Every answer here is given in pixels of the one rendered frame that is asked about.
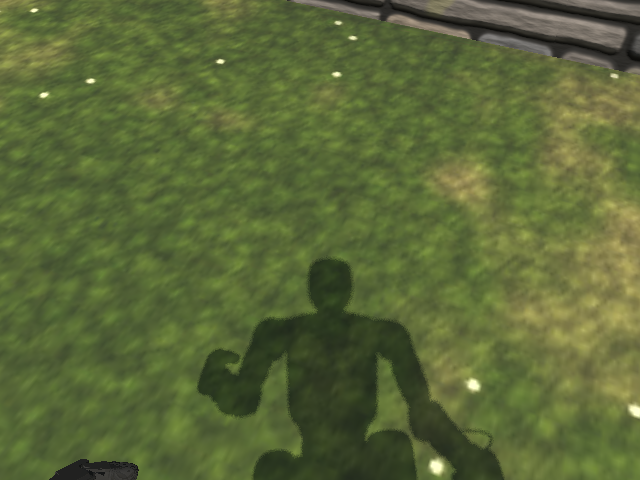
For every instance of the robot left hand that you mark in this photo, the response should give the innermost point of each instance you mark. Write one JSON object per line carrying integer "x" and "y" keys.
{"x": 83, "y": 470}

